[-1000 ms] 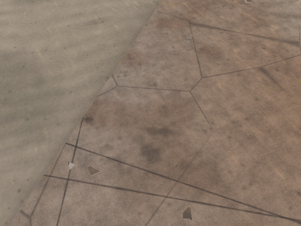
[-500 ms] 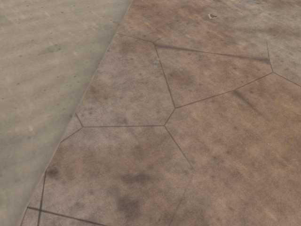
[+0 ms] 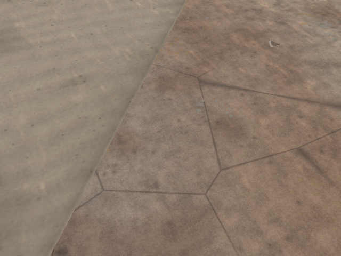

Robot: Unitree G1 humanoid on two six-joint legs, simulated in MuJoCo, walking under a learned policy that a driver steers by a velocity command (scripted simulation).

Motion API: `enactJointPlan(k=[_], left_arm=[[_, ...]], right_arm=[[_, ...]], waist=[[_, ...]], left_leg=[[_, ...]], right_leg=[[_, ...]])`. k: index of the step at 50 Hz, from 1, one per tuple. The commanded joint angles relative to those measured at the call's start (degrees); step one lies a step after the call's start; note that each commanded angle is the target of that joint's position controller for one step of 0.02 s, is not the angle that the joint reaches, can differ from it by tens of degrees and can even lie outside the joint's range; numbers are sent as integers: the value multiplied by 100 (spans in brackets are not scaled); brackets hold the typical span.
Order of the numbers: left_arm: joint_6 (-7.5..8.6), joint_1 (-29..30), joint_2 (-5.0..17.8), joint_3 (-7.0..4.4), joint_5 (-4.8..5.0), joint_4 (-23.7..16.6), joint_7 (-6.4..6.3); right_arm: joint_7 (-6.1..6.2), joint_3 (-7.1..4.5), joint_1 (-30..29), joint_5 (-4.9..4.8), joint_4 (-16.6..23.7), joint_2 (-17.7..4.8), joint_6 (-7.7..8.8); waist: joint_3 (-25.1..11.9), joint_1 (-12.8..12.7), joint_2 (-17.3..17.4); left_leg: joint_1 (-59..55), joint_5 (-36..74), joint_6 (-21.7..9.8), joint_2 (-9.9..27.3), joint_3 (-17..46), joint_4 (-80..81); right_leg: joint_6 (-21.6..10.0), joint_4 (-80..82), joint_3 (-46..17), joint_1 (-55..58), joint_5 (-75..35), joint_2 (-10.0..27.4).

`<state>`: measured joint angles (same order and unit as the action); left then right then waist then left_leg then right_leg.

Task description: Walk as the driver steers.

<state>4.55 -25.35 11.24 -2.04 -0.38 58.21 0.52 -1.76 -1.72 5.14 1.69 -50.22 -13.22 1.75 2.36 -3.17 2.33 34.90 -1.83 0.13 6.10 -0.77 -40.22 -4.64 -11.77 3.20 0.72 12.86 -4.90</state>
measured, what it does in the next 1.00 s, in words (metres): walks ahead, turning right: left foot, then right foot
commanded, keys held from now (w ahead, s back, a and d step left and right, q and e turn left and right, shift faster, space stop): w+e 0.90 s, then w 0.10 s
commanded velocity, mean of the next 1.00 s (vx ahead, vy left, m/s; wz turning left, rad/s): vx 0.50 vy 0.00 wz -0.51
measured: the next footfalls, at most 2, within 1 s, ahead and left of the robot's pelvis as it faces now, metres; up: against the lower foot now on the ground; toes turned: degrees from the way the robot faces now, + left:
left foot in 0.14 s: +0.25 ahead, +0.12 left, +0.00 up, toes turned -2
right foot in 0.68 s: +0.46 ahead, -0.14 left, +0.00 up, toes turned -28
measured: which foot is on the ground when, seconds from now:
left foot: up 0.00-0.12, down 0.14-0.68, up 0.70-1.00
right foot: down 0.00-0.16, up 0.18-0.66, down 0.68-1.00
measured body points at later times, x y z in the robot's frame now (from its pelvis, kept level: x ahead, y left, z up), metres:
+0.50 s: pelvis +0.26 +0.03 +0.00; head +0.28 +0.03 +0.45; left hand +0.47 +0.23 -0.12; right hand +0.18 -0.22 -0.14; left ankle +0.21 +0.12 -0.75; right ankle +0.35 -0.14 -0.69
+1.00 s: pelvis +0.49 -0.11 +0.00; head +0.51 -0.14 +0.45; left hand +0.64 +0.12 -0.12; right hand +0.50 -0.41 -0.12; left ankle +0.70 -0.03 -0.68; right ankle +0.43 -0.12 -0.75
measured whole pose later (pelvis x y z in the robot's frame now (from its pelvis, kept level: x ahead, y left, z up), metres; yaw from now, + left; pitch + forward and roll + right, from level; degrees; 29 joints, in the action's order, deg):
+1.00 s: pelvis +0.49 -0.11 +0.00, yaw -33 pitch +1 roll +0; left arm 2.8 -21.3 14.9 -4.0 0.0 51.5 0.4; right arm -1.1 -2.9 5.9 2.5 -45.0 -14.8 1.1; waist 2.9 -2.8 2.2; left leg 37.7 -7.0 2.8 7.6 1.3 -49.9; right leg -7.9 -15.7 -3.4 -4.1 11.8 -8.7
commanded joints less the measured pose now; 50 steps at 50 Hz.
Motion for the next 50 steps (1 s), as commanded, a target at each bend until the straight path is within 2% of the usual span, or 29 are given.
enactJointPlan(k=[1,4,5,6,7,8,9,10,11,12,13,15,18,22,24,28,31,32,33,34,35,36,37,38,39,40,42,45,50], left_arm=[[36,-227,913,-171,-25,-166,-57],[-5,-73,1052,-229,-75,-199,-112],[-15,55,1109,-255,-83,-231,-118],[-19,179,1119,-266,-61,-258,-104],[-1,201,960,-231,-22,-330,-80],[0,-105,396,-112,189,-605,-58],[-48,-277,621,-183,119,-629,-92],[-119,-80,862,-262,20,-536,-103],[-133,207,763,-257,-13,-545,-45],[-164,336,619,-250,-29,-568,0],[-237,399,597,-266,-110,-598,47],[-370,443,484,-253,-146,-638,121],[-453,978,465,-250,-149,-864,197],[-448,1812,408,-184,-136,-1197,293],[-432,2212,354,-127,-142,-1350,337],[-427,2726,441,-110,-183,-1602,383],[-427,2483,560,-170,-214,-1595,330],[-408,2064,640,-220,-210,-1491,295],[-353,1355,752,-301,-221,-1284,239],[-306,366,1098,-454,-290,-984,147],[-316,321,1835,-626,-282,-1039,65],[-399,163,1927,-641,-110,-1159,31],[-431,404,1791,-601,-81,-1075,-20],[-403,691,1455,-521,-32,-1069,-41],[-355,976,1242,-464,-14,-1105,-60],[-307,1162,1080,-407,33,-1131,-77],[-181,1106,1045,-369,62,-1138,-51],[-108,762,1234,-407,50,-1070,-28],[-72,132,1100,-335,40,-886,-34]], right_arm=[[25,-22,-699,-31,514,-303,101],[65,-71,-602,-56,593,-486,185],[92,-110,-266,-58,517,-570,228],[140,-173,423,-35,309,-668,290],[219,-282,1352,73,69,-963,376],[294,-438,2004,214,117,-1595,392],[261,-452,1783,111,133,-1562,278],[243,-331,1258,48,242,-1054,227],[228,-239,887,3,293,-665,243],[234,-194,724,3,287,-504,272],[261,-167,735,-25,212,-412,309],[258,-174,921,-56,109,-413,419],[246,-215,1148,-89,-7,-500,518],[240,-216,1382,-55,-140,-493,509],[253,-236,1475,-57,-179,-581,504],[302,-288,1835,-50,-327,-751,420],[340,-340,1885,-31,-378,-950,286],[339,-364,1881,-31,-381,-1041,222],[325,-376,1839,-51,-351,-1099,157],[306,-356,1762,-51,-229,-1052,134],[192,-205,1926,-109,216,-335,179],[153,-299,1246,-64,444,-783,258],[125,-284,776,-107,586,-759,323],[134,-241,863,-130,530,-684,388],[154,-256,959,-73,440,-678,367],[159,-255,1106,43,420,-670,267],[126,-249,1203,121,418,-594,74],[91,-221,703,108,622,-516,-37],[38,-165,-224,67,900,-492,-18]], waist=[[284,-10,-602],[201,154,-676],[82,323,-696],[-236,640,-539],[-866,973,-159],[-1811,1003,877],[-2024,814,1307],[-1170,583,541],[-561,510,130],[-264,402,190],[-107,303,323],[-116,222,335],[-9,210,204],[209,318,170],[265,404,183],[361,536,169],[112,370,326],[-139,189,350],[-555,-108,252],[-1119,-550,-157],[-1591,-210,-1560],[-1856,-425,-954],[-1035,-330,-561],[-529,-79,-287],[-267,170,-133],[-255,373,-172],[-355,492,-211],[-169,390,-305],[8,13,-499]], left_leg=[[-128,133,32,-252,-166,477],[-578,-403,-107,-353,-47,846],[-1080,-650,-176,-455,-61,1023],[-2004,-632,-280,-583,-138,1409],[-3372,-725,-482,-157,268,1551],[-5109,-1691,-912,1514,2328,1837],[-5085,-1986,-1220,2027,3864,2507],[-4336,-2442,-1127,1806,3162,2569],[-3596,-2211,-1025,1529,2372,2738],[-3118,-1713,-862,1272,1726,2921],[-2819,-1304,-741,1066,1244,3037],[-2682,-557,-760,991,737,3120],[-2838,-24,-826,973,145,3256],[-2956,413,-817,815,-542,3288],[-3018,617,-786,816,-817,3266],[-3672,1268,-729,1021,-1130,3019],[-4115,3482,-629,1059,-1427,2036],[-4177,4123,-620,1051,-1482,1305],[-3939,4034,-563,1005,-1554,204],[-2911,2729,-357,873,-1601,-1396],[-275,-2145,15,-61,-1485,-3457],[593,-2942,100,-599,-158,-4233],[1051,-2303,17,-239,141,-4101],[792,-1808,-22,-20,148,-3521],[406,-1668,-9,116,180,-3070],[19,-1624,61,167,216,-2812],[-284,-1627,182,137,181,-2502],[9,-1118,313,96,78,-1857],[440,-4,246,8,14,-555]], right_leg=[[-738,139,-1024,-223,-2260,1520],[-639,-307,-1279,9,-2689,1668],[-559,-626,-1308,-54,-2970,1648],[-455,-1394,-1178,-227,-3280,1442],[-336,-2672,-919,-861,-2705,1063],[-68,-4622,-387,-2533,-395,317],[-121,-5554,-486,-3430,1761,46],[-182,-5896,-709,-3656,1385,471],[-151,-5772,-702,-3622,922,694],[-111,-5540,-663,-3469,655,850],[-53,-5392,-638,-3347,522,949],[45,-5420,-555,-3271,283,983],[145,-5214,-492,-3784,-262,1076],[229,-4089,-274,-3991,-1024,1058],[185,-3405,-54,-3761,-1300,1005],[-67,-2685,302,-3590,-920,872],[-381,-2435,609,-2965,-54,427],[-515,-2333,670,-2506,217,201],[-673,-2005,660,-1646,188,-22],[-930,-1598,-32,-174,312,290],[-1694,-1308,-2932,1670,631,2104],[-1929,-466,-4627,1797,437,2488],[-1760,-405,-3586,1315,-102,2343],[-1544,-362,-2957,520,-793,2127],[-1330,-305,-2474,-74,-1410,1805],[-1242,-236,-2142,-464,-1812,1568],[-1237,-179,-1907,-744,-2278,1366],[-1172,13,-1826,-929,-2013,1187],[-828,80,-1708,-346,-2361,1138]])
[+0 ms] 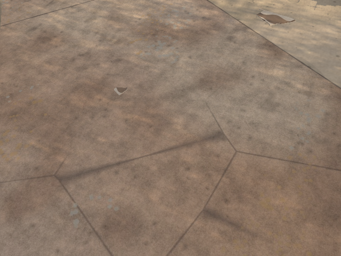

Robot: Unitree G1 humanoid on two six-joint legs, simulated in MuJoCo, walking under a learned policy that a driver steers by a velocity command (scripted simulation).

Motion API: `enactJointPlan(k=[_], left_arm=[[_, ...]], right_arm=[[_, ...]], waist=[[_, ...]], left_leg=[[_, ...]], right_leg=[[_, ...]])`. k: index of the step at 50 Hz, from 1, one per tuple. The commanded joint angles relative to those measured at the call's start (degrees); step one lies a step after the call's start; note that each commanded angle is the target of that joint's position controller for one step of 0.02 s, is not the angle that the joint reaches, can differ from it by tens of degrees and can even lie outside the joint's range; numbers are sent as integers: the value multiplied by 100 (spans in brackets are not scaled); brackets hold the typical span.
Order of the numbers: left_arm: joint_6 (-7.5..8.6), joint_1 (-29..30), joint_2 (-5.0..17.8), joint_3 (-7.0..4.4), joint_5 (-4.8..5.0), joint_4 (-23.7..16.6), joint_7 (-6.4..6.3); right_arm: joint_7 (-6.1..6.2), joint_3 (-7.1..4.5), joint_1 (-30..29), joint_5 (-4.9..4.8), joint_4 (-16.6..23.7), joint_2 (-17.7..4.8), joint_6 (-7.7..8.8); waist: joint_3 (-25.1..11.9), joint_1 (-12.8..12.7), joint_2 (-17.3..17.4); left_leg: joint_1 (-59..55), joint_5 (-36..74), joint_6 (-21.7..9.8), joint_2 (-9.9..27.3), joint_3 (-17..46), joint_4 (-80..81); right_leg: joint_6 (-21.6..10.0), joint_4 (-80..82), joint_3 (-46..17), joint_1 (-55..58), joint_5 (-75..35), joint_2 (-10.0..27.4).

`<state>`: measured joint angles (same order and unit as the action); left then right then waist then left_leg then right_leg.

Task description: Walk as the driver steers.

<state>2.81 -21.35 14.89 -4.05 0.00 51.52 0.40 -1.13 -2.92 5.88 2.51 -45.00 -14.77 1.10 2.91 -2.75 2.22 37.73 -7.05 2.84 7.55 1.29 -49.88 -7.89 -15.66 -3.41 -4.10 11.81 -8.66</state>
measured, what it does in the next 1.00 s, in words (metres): walks ahead: left foot, then right foot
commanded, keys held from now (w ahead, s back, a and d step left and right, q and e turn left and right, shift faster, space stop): w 0.84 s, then w+q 0.16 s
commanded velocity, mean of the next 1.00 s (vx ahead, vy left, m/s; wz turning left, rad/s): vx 0.50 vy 0.00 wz -0.07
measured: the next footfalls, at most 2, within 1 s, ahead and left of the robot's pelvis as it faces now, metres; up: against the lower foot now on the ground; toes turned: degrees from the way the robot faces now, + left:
left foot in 0.22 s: +0.32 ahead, +0.12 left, +0.00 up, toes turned -1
right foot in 0.76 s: +0.58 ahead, -0.09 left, +0.00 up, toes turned -7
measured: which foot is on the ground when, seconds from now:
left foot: up 0.00-0.20, down 0.22-0.78, up 0.80-1.00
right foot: down 0.00-0.24, up 0.26-0.74, down 0.76-1.00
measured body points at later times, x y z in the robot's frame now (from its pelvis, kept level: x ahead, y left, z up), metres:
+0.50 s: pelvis +0.29 +0.05 +0.00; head +0.31 +0.06 +0.45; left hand +0.41 +0.30 -0.13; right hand +0.28 -0.21 -0.13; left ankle +0.28 +0.12 -0.74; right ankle +0.33 -0.10 -0.67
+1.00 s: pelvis +0.55 -0.03 +0.00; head +0.56 -0.04 +0.45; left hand +0.58 +0.24 -0.13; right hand +0.61 -0.29 -0.14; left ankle +0.59 +0.13 -0.67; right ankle +0.54 -0.09 -0.74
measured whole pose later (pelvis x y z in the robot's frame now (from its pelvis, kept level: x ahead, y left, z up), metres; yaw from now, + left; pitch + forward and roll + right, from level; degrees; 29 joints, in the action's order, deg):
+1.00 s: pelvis +0.55 -0.03 +0.00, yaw -1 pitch +0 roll +0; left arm 5.4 -18.4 13.0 -2.4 -1.0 54.9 0.1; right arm -1.8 -3.2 14.7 1.5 -52.8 -14.7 1.5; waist 1.8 -0.1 2.6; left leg 32.2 -12.1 -2.8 4.0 2.1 -60.0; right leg -5.3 -15.9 7.3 -6.2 9.8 -3.5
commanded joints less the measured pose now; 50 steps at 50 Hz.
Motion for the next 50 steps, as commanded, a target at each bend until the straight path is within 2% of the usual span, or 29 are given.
enactJointPlan(k=[1,5,7,9,10,11,12,13,14,15,16,18,21,25,28,32,35,36,37,38,39,40,41,42,43,44,45,48,50], left_arm=[[112,-382,722,-119,-5,-171,-36],[118,-726,731,-69,-73,-22,-105],[122,-724,807,-67,-108,24,-145],[147,-469,915,-73,-119,15,-171],[157,-407,973,-81,-139,34,-159],[169,-308,973,-71,-124,38,-131],[206,-334,705,10,-88,-124,-107],[189,-1113,259,66,115,-118,-74],[166,-747,718,3,-105,-58,-105],[165,-312,690,-9,-110,-145,-69],[168,-49,584,32,-116,-207,-34],[59,-33,458,60,-201,-218,40],[-44,86,313,104,-240,-231,120],[-61,1146,244,179,-222,-561,168],[-31,1784,110,266,-181,-744,189],[-6,2283,187,277,-153,-889,158],[40,2166,316,221,-170,-896,117],[70,1786,378,178,-186,-775,88],[125,1004,461,113,-225,-500,46],[188,-6,763,3,-332,-215,-21],[180,-664,1408,-174,-430,-151,-78],[95,-479,1292,-173,-194,-122,-36],[70,105,992,-98,-92,-177,-19],[101,497,634,-10,-91,-230,4],[142,702,437,43,-107,-232,-3],[186,771,310,81,-92,-174,-28],[237,732,288,92,-106,-130,-43],[379,423,438,48,-76,49,-50],[395,245,424,50,-86,127,-56]], right_arm=[[-41,-28,-446,-26,425,-324,59],[-88,31,-1063,-72,658,-325,127],[-93,28,-1096,-86,732,-386,167],[-46,-25,-488,-101,577,-506,207],[16,-88,130,-115,381,-628,234],[92,-151,1029,-94,119,-741,285],[187,-248,1992,38,-20,-1128,319],[146,-392,2145,91,-120,-1649,286],[70,-290,1693,-112,-90,-1137,226],[49,-204,1122,-166,-1,-789,229],[30,-138,881,-128,-10,-542,260],[58,-63,884,-142,-180,-375,329],[38,-80,1236,-202,-422,-479,451],[34,-85,1581,-216,-632,-517,448],[29,-87,1810,-221,-758,-552,445],[64,-93,2105,-185,-922,-623,422],[119,-116,2027,-148,-990,-714,376],[134,-124,1954,-143,-999,-751,359],[135,-111,1894,-161,-1014,-730,331],[132,-58,1868,-185,-918,-595,332],[82,83,2325,-379,-675,-26,346],[120,-52,2250,-240,-765,-481,319],[116,-111,1842,-182,-693,-594,300],[73,-74,1587,-182,-645,-472,330],[51,-65,1545,-190,-680,-356,297],[23,-56,1634,-111,-731,-302,217],[-15,-45,1735,-75,-802,-223,141],[-84,-69,1407,-88,-704,-203,24],[-99,-74,1004,-102,-582,-200,-6]], waist=[[-43,-93,-500],[98,-309,-538],[165,-236,-598],[6,117,-677],[-315,376,-674],[-787,822,-491],[-1513,1139,16],[-2026,736,1434],[-1428,621,434],[-641,450,50],[-333,382,-182],[-186,170,135],[-192,110,208],[103,297,159],[132,458,183],[147,592,215],[109,426,246],[-70,239,245],[-456,-111,76],[-1088,-471,-209],[-1907,-422,-1459],[-1904,-357,-1283],[-997,-106,-820],[-520,21,-579],[-273,184,-568],[-140,328,-671],[-159,389,-693],[-41,429,-578],[94,357,-520]], left_leg=[[166,653,-65,-178,-216,611],[162,718,-271,-393,-365,1292],[-83,466,-443,-504,-374,1595],[-1070,30,-660,-768,-446,1903],[-1825,-188,-774,-975,-519,2009],[-2989,44,-935,-901,-456,2342],[-4419,-593,-1226,278,830,2379],[-5581,-775,-2073,1700,3660,3006],[-4967,-1226,-1944,1483,3979,3407],[-4131,-1186,-1836,1299,2951,3481],[-3601,-635,-1705,1015,2323,3638],[-3039,140,-1468,582,1451,3855],[-2960,812,-1522,453,983,4069],[-3103,934,-1504,269,535,4388],[-3174,1323,-1379,139,223,4338],[-3652,1785,-1324,347,196,4099],[-4045,2599,-1237,551,211,3625],[-4088,3277,-1167,521,144,3148],[-3935,3617,-1065,321,-57,2220],[-3108,2700,-944,64,-253,912],[-1159,-125,-639,-776,-697,-1254],[-404,-2299,-710,-1066,-58,-2048],[-96,-1876,-773,-708,180,-2221],[-177,-1434,-773,-497,180,-1952],[-406,-1198,-759,-347,176,-1630],[-667,-1067,-694,-269,183,-1415],[-855,-948,-642,-280,169,-1378],[-502,-459,-546,-239,168,-1233],[-85,-52,-493,-211,176,-978]], right_leg=[[-453,438,-1019,287,-2409,1527],[-411,287,-1024,836,-2853,1676],[-367,167,-1060,1005,-3215,1819],[-187,-293,-908,906,-4415,1813],[-112,-963,-817,884,-5133,1723],[-15,-2033,-588,528,-4951,1493],[69,-3641,-398,-486,-3199,1175],[328,-5594,32,-2343,1364,19],[214,-5989,-454,-2879,1507,332],[221,-5844,-419,-2956,991,613],[239,-5572,-328,-2862,711,809],[339,-5122,-185,-2518,568,1044],[498,-4766,58,-2601,387,1170],[716,-3699,370,-3238,-374,1433],[760,-2646,583,-2994,-928,1357],[636,-1925,695,-2752,-1007,1198],[396,-1580,696,-2374,-446,1048],[293,-1402,745,-1864,-254,894],[151,-1004,824,-899,-368,736],[-97,-966,231,527,-197,1281],[-759,-619,-2322,2217,555,2997],[-940,-3,-3504,2032,525,3262],[-797,20,-2587,1293,653,2985],[-667,239,-1946,563,331,2724],[-435,453,-1380,80,106,2464],[-262,611,-964,-304,-171,2270],[-204,711,-693,-461,-409,2196],[-188,963,-159,-430,-859,2156],[-144,1048,139,-285,-1026,2124]])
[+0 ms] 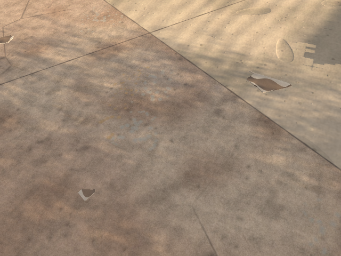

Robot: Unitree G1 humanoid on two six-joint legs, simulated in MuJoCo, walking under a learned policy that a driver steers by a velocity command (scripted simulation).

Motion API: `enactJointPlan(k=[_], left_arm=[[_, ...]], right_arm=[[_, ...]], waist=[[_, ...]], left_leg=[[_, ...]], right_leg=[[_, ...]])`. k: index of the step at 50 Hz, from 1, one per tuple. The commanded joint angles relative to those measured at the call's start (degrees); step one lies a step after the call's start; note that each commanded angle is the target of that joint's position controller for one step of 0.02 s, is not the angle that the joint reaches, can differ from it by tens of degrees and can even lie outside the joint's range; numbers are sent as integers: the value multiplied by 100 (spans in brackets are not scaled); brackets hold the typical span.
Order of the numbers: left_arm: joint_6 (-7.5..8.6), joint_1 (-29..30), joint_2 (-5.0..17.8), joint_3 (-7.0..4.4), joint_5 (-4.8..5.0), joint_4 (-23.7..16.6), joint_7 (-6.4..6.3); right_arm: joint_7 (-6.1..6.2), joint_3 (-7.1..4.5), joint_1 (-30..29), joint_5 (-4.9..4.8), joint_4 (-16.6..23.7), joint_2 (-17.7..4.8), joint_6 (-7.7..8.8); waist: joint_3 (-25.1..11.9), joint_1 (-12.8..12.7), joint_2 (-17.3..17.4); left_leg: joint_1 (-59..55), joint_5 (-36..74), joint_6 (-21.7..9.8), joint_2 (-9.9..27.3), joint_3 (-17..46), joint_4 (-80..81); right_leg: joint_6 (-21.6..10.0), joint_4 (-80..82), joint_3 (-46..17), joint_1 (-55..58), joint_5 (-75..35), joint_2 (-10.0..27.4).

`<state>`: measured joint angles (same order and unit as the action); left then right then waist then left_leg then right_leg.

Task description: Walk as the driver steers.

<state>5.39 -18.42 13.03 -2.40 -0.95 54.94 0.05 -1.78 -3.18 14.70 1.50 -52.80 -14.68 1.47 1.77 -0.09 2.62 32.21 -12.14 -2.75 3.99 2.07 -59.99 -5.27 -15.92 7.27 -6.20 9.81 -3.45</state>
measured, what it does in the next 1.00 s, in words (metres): walks ahead, turning left: left foot, then right foot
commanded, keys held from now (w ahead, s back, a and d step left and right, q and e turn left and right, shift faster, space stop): w+q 1.00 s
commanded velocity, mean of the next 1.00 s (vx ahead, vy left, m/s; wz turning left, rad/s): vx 0.50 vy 0.00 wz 0.52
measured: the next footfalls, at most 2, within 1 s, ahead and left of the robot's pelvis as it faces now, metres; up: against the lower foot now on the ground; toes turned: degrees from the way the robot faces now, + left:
left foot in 0.32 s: +0.31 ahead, +0.11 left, +0.00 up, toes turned +15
right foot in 0.82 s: +0.66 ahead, +0.05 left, +0.00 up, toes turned +29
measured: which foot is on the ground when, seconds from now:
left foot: up 0.00-0.30, down 0.32-0.84, up 0.86-1.00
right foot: down 0.00-0.30, up 0.32-0.80, down 0.82-1.00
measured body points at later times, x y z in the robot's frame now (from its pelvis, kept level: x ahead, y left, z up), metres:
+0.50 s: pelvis +0.27 +0.06 -0.01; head +0.29 +0.07 +0.44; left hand +0.30 +0.34 -0.14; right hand +0.40 -0.19 -0.14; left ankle +0.27 +0.10 -0.75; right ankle +0.29 -0.10 -0.66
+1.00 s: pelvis +0.55 +0.10 -0.01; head +0.58 +0.10 +0.44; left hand +0.50 +0.39 -0.11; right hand +0.76 -0.10 -0.14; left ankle +0.43 +0.16 -0.66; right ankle +0.62 +0.03 -0.75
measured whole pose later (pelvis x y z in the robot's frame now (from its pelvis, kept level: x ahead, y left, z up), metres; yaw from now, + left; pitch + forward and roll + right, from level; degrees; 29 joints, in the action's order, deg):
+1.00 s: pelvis +0.55 +0.10 -0.01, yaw +34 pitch +1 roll +0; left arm 4.0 -11.8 14.5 -2.0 -1.8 44.6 -0.4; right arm -1.6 -4.3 16.7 1.7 -46.7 -18.1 0.9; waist 2.3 1.3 2.9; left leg 25.2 -19.3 -3.8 -1.4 2.3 -65.1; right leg -1.9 -24.5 5.2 -14.7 10.6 -0.2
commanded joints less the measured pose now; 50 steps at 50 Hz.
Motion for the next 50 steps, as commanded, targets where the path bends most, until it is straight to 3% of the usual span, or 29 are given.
enactJointPlan(k=[1,6,10,13,14,15,16,17,18,19,20,21,23,26,32,36,38,40,41,42,43,44,45,46,47,48,50], left_arm=[[135,-131,584,-104,6,-178,-25],[131,-409,580,-72,15,-32,-87],[62,-798,641,-75,-18,167,-176],[-18,-653,848,-120,-49,161,-236],[-69,-587,931,-146,-65,138,-242],[-121,-545,1001,-168,-60,92,-232],[-126,-373,1002,-169,-25,-50,-204],[-79,-629,353,-46,49,-414,-78],[-5,-20,761,-135,10,-646,-31],[75,436,711,-109,18,-811,0],[131,423,705,-94,41,-811,1],[92,354,685,-110,0,-748,-14],[-144,147,580,-93,-169,-745,10],[-324,420,478,-71,-188,-931,62],[-324,1792,512,-19,-120,-1457,109],[-241,2332,587,26,-67,-1728,129],[-190,2116,722,3,-50,-1748,117],[-123,1152,962,-94,-37,-1486,43],[-45,356,1135,-168,-78,-1293,-26],[-12,-579,1578,-264,-215,-1272,-134],[-96,-331,2018,-361,-264,-1315,-132],[-171,64,1486,-294,-162,-1382,-97],[-183,419,968,-170,-109,-1456,-78],[-174,581,758,-111,-115,-1424,-60],[-146,543,712,-91,-110,-1362,-73],[-104,478,694,-83,-89,-1281,-76],[15,276,734,-106,-25,-1162,-30]], right_arm=[[-39,-47,-67,-7,260,-202,-44],[-93,59,-989,1,595,-42,-2],[-126,108,-1491,29,863,-27,23],[-84,40,-1044,50,800,-164,14],[-62,-19,-607,58,685,-266,23],[-39,-109,43,82,497,-418,59],[24,-263,943,158,257,-763,89],[109,-455,1029,155,306,-1450,60],[101,-469,1076,-57,333,-1494,-22],[150,-433,712,-103,306,-1338,-47],[161,-350,423,-122,329,-981,-34],[176,-293,159,-116,360,-777,-4],[198,-220,-10,-162,400,-628,94],[171,-275,255,-165,361,-870,208],[167,-301,926,-138,345,-925,159],[219,-315,1171,-69,374,-1004,134],[265,-339,993,-45,465,-1099,140],[248,-367,629,-34,593,-1228,178],[194,-346,538,-83,614,-1167,221],[150,-208,622,-144,808,-688,275],[153,-143,1317,-280,986,-339,250],[208,-185,1261,-74,764,-813,144],[158,-204,880,-32,753,-855,110],[109,-181,664,-33,786,-743,91],[58,-180,565,23,812,-689,43],[1,-171,579,59,820,-651,-29],[-69,-147,442,49,919,-570,-121]], waist=[[256,54,-546],[406,-141,-562],[464,-273,-571],[99,20,-818],[-168,215,-857],[-550,488,-815],[-1010,959,-471],[-1530,611,856],[-1786,755,419],[-872,614,57],[-389,383,-312],[-66,120,-516],[-103,-153,-359],[-98,-155,-199],[50,383,89],[48,566,140],[20,376,211],[-309,-101,199],[-741,-528,-138],[-1665,-811,-808],[-1983,-253,-2223],[-1341,-107,-1268],[-643,-100,-615],[-292,-48,-443],[-176,-15,-675],[-127,38,-865],[-175,63,-909]], left_leg=[[614,642,86,138,81,215],[567,1384,66,30,-418,1589],[500,1017,-202,-140,-847,2309],[-279,183,-572,-611,-1172,2459],[-760,-100,-728,-812,-1225,2532],[-1591,-147,-905,-959,-1143,2829],[-2991,-177,-1224,-543,-392,3262],[-4860,40,-2080,1252,2416,3410],[-5108,116,-2429,1609,4118,4241],[-4482,251,-2183,1476,3103,4376],[-3672,712,-1893,1258,2523,4515],[-3019,1274,-1633,936,2018,4608],[-2391,1914,-1463,516,1412,4701],[-2155,2236,-1418,256,1171,4781],[-2703,2062,-1106,113,1369,4691],[-3213,2525,-1041,259,1647,4321],[-3180,2677,-874,343,1831,4078],[-2783,3399,-635,196,1834,3315],[-2423,3252,-492,-186,1552,2210],[-1720,1626,-361,-571,1075,556],[-24,-2107,-233,-1383,516,-682],[421,-1719,-284,-783,545,-1235],[392,-1141,-252,-561,467,-1153],[265,-821,-189,-383,392,-925],[157,-709,-134,-251,334,-751],[43,-634,-79,-187,278,-692],[113,-465,-32,-155,201,-674]], right_leg=[[-379,1085,-786,1,-950,1577],[-218,989,-94,356,-1832,1497],[-168,554,224,1142,-2970,1699],[-97,-540,503,1504,-5399,1796],[-105,-1296,565,1509,-5866,1813],[-80,-2343,599,1227,-5574,1800],[75,-3899,655,167,-4199,1662],[392,-6109,592,-2330,758,660],[438,-6947,-682,-3380,1984,93],[384,-6705,-991,-3894,1384,569],[390,-6115,-945,-3630,949,785],[445,-5640,-930,-3259,844,924],[631,-5110,-920,-2619,819,1008],[822,-4477,-735,-2682,495,983],[894,-2838,-717,-3180,-705,816],[778,-2102,-756,-3079,-738,581],[650,-1676,-865,-2502,-507,494],[459,-1336,-779,-1033,-71,226],[296,-963,-908,100,-178,414],[23,-778,-2273,1431,1091,1797],[-563,36,-4952,2245,1446,3004],[-607,54,-4977,1589,2127,2860],[-492,127,-3980,840,1942,2568],[-380,250,-3128,343,1136,2263],[-275,333,-2528,96,539,2047],[-209,413,-2077,-75,62,1880],[-263,489,-1619,-68,-748,1868]])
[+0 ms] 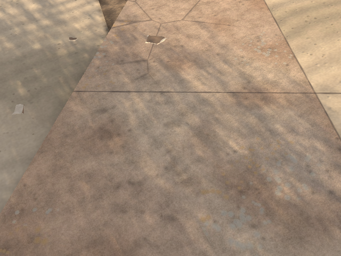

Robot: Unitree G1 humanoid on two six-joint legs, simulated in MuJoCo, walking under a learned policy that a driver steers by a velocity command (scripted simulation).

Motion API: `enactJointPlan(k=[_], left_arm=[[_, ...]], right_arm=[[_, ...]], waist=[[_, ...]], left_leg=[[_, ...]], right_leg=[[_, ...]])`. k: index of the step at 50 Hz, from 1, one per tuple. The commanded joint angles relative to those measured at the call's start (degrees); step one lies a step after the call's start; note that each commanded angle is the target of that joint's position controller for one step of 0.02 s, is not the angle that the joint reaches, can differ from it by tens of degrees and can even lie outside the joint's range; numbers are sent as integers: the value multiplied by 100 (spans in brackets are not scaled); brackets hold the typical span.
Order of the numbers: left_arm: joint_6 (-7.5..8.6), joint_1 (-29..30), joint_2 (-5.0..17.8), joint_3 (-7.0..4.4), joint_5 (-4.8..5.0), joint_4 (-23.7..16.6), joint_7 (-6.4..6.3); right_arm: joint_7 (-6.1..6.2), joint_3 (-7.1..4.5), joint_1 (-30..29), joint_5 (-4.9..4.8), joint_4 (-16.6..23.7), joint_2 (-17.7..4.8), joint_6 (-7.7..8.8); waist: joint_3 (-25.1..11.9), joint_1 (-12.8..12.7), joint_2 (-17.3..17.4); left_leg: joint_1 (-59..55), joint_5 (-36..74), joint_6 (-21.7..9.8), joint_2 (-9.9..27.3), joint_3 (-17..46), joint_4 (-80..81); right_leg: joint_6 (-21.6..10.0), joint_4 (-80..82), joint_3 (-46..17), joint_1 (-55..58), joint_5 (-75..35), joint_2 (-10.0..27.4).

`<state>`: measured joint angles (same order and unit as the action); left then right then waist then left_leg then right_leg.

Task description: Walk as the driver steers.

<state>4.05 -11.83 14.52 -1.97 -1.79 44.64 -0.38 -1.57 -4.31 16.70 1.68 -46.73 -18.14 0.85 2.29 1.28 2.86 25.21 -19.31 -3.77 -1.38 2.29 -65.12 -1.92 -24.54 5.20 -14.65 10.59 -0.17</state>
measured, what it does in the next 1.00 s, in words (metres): walks ahead: left foot, then right foot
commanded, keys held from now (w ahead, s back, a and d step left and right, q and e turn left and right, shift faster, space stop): w+q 0.24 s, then w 0.30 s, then w+e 0.32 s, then e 0.14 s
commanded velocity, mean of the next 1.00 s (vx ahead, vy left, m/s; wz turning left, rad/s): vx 0.48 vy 0.00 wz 0.12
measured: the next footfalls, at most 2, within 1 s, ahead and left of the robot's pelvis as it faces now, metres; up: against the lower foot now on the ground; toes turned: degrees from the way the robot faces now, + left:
left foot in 0.34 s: +0.31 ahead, +0.15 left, +0.00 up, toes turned +15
right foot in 0.92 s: +0.65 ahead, +0.05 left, +0.00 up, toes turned +1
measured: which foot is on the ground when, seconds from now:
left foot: up 0.00-0.32, down 0.34-0.94, up 0.96-1.00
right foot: down 0.00-0.36, up 0.38-0.90, down 0.92-1.00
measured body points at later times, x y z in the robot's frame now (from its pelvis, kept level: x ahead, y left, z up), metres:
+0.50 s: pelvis +0.25 +0.08 +0.00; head +0.28 +0.10 +0.44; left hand +0.24 +0.34 -0.14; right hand +0.44 -0.15 -0.12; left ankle +0.27 +0.13 -0.74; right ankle +0.20 -0.09 -0.65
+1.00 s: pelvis +0.52 +0.09 -0.02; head +0.56 +0.10 +0.43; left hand +0.65 +0.36 -0.14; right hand +0.56 -0.16 -0.16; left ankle +0.33 +0.17 -0.64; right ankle +0.61 +0.05 -0.74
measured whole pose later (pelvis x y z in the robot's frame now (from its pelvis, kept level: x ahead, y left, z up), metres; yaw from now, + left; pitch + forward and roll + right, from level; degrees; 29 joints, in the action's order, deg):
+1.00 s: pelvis +0.52 +0.09 -0.02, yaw +3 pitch +1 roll +0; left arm 2.5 -8.3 14.9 -2.7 -1.0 45.3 1.5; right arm 1.4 -1.2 18.3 0.6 -52.2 -13.4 3.8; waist 4.1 1.1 0.1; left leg 12.6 -25.4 -1.1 -1.3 -3.8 -66.8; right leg -7.9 -33.5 4.8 -24.7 9.8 -5.1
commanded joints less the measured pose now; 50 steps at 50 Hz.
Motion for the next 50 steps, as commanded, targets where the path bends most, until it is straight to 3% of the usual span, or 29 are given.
enactJointPlan(k=[1,7,10,13,15,16,17,18,19,20,21,22,23,24,26,28,31,35,41,43,44,45,46,47,48,49,50], left_arm=[[187,-437,615,-167,82,-89,29],[188,-696,657,-212,67,115,46],[173,-849,786,-250,74,202,23],[89,-1133,896,-278,73,350,-14],[6,-1247,1034,-290,62,461,-31],[-40,-1264,1110,-293,56,497,-35],[-83,-1213,1095,-264,82,489,-36],[-80,-1211,898,-184,83,346,-19],[-57,-1550,200,-24,139,-23,112],[-79,-980,811,-178,83,-43,76],[-48,-542,765,-180,164,-156,91],[11,-521,624,-117,181,-114,97],[-20,-618,586,-119,118,-9,109],[-114,-872,567,-113,29,100,126],[-258,-1003,501,-124,-27,197,182],[-312,-813,415,-124,-18,186,235],[-331,-200,408,-136,30,59,256],[-289,316,355,-128,71,-61,264],[-224,1084,210,-16,1,-388,345],[-222,815,288,-47,4,-363,323],[-208,414,353,-77,-25,-261,294],[-158,-303,465,-137,-58,-55,263],[-83,-1141,630,-227,-148,182,222],[-65,-1693,1219,-397,-164,253,143],[-125,-1379,1710,-530,4,142,123],[-175,-1184,1521,-543,263,99,129],[-205,-808,1220,-459,255,34,97]], right_arm=[[-121,-21,74,28,389,-191,-85],[-252,97,-1046,17,804,-5,-77],[-328,165,-1594,26,1003,73,-48],[-333,165,-1858,81,1131,21,-51],[-265,132,-1662,128,1092,-32,-39],[-221,87,-1232,148,963,-102,-7],[-159,18,-334,186,655,-187,60],[-64,-104,640,253,367,-522,107],[26,-234,659,175,391,-1177,106],[86,-252,896,-5,459,-1176,58],[140,-210,554,-42,337,-1002,61],[151,-116,302,-58,282,-665,108],[153,-44,68,-67,257,-449,157],[148,23,-125,-94,246,-278,195],[117,62,-71,-117,162,-204,302],[114,27,64,-134,39,-328,363],[118,31,337,-96,-120,-316,398],[149,73,531,-68,-275,-261,457],[283,141,864,-34,-581,-245,455],[334,121,770,-12,-615,-421,437],[368,102,689,2,-617,-505,406],[388,79,602,15,-592,-581,358],[395,74,444,-61,-516,-630,345],[373,135,443,-113,-261,-396,400],[303,174,869,-263,-28,-78,415],[302,157,535,-72,-72,-317,388],[284,182,178,-120,70,-240,414]], waist=[[-193,-69,-903],[83,-222,-794],[203,-349,-795],[270,-425,-772],[101,-299,-862],[-167,-98,-885],[-658,316,-696],[-1331,695,-221],[-1933,317,1279],[-2120,642,379],[-1307,484,132],[-768,261,-27],[-527,25,-118],[-455,-191,-22],[-445,-299,-2],[-253,-312,-20],[106,-123,-45],[294,16,-34],[456,214,-11],[189,32,170],[-14,-150,256],[-384,-425,270],[-821,-853,145],[-1444,-974,-623],[-2237,-458,-1818],[-2104,-547,-456],[-1289,-461,-393]], left_leg=[[985,390,99,421,161,-114],[1427,1509,230,541,-158,1230],[1065,1754,109,523,-501,2197],[838,1262,-112,381,-749,2748],[298,636,-332,41,-918,3006],[-239,434,-468,-179,-948,3165],[-1379,710,-619,-387,-938,3626],[-2947,370,-846,309,6,3798],[-4629,351,-1542,2190,3005,4199],[-4488,1017,-1631,2382,3758,4675],[-3933,1853,-1503,2135,2593,4633],[-3132,2567,-1304,1845,1939,4724],[-2627,2811,-1074,1557,1466,4863],[-2194,2888,-955,1357,1134,5046],[-1907,2959,-948,1214,896,5310],[-1849,2648,-956,1163,684,5604],[-2002,2333,-837,1172,388,5906],[-2346,2598,-626,1192,-140,5966],[-3146,4196,-384,1335,-789,5577],[-3402,6114,-264,1383,-989,4846],[-3474,7112,-212,1372,-1074,4152],[-3362,7362,-169,1336,-1123,3105],[-2681,6369,-55,1179,-1242,1728],[-1262,3056,127,650,-1370,-293],[715,-1416,355,-557,-644,-2211],[933,-823,318,15,184,-2211],[1102,-467,344,196,120,-1905]], right_leg=[[-640,1427,-1215,821,-1015,1564],[-623,1620,-91,1018,-1497,1398],[-532,1598,279,1107,-1625,1448],[-460,1320,478,1547,-2258,1600],[-420,648,641,1804,-3906,1649],[-408,-55,715,1859,-4669,1647],[-321,-1172,886,1537,-4623,1518],[-196,-2670,916,432,-3023,1354],[130,-4656,796,-1946,1983,373],[116,-5341,-293,-2369,1996,178],[46,-5330,-500,-2677,1360,453],[11,-4847,-519,-2459,1018,614],[18,-4427,-551,-2139,880,743],[62,-4187,-560,-1735,804,782],[123,-3957,-492,-1460,695,732],[174,-3699,-451,-1719,340,738],[195,-3222,-562,-2344,-304,754],[105,-2455,-752,-2593,-938,466],[-218,-1206,-23,-2336,-882,204],[-457,-1044,273,-1768,-355,-128],[-578,-1016,399,-1389,-69,-352],[-704,-796,381,-705,-55,-539],[-899,-231,82,503,-749,-462],[-1326,-430,-1440,1966,-2410,875],[-2495,-191,-4206,3420,-5120,2335],[-2367,-177,-3419,3022,-5314,2078],[-2171,33,-2833,2229,-5035,1885]])
Velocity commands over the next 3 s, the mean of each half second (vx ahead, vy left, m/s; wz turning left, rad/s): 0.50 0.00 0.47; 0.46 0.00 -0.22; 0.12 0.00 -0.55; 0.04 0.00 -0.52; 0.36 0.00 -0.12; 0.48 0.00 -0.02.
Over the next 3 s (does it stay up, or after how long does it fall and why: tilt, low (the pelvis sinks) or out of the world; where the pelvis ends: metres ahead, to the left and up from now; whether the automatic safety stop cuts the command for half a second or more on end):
stays up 1.03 -0.08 -0.02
